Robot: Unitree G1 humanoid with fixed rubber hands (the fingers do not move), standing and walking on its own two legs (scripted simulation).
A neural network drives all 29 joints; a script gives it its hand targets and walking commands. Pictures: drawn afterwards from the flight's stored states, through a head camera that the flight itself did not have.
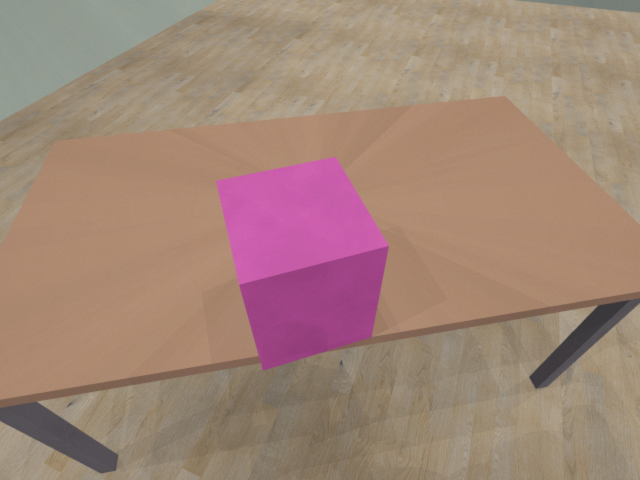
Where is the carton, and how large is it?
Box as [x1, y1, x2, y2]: [216, 157, 388, 370]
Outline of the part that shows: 335,157 216,181 237,277 263,370 371,336 388,245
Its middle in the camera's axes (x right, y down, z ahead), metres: -0.03 +0.05 +0.65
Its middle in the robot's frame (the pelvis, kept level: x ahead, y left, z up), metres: +0.46 +0.04 -0.03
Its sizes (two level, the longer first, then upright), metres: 0.210 0.200 0.250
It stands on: a table, 0.60 m high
